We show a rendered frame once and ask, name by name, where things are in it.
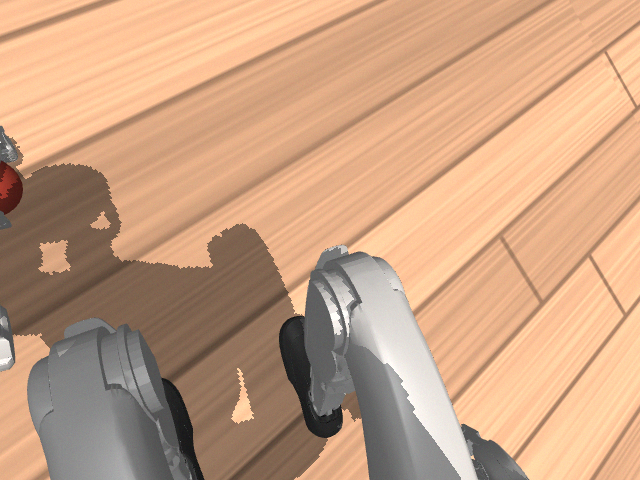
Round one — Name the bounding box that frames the left robot hand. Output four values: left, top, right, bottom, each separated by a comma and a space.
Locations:
0, 126, 18, 230

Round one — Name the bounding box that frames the right robot hand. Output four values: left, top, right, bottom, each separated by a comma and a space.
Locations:
461, 424, 529, 480

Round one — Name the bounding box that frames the right robot foot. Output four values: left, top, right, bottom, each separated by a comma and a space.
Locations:
279, 316, 343, 438

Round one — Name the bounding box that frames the left robot foot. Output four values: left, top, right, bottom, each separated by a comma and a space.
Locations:
161, 378, 204, 480

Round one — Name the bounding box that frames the ball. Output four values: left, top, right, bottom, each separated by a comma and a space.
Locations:
0, 161, 23, 215

